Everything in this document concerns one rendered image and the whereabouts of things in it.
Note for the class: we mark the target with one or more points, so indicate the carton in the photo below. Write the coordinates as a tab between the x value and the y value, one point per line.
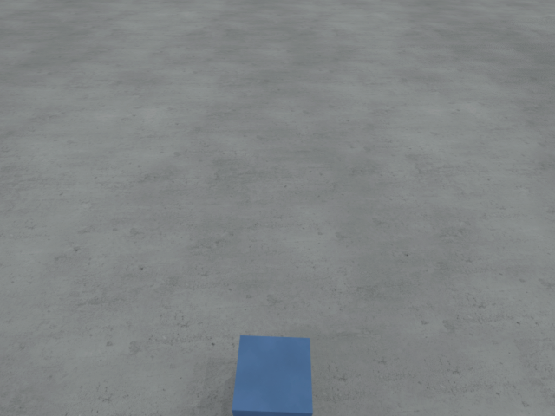
273	377

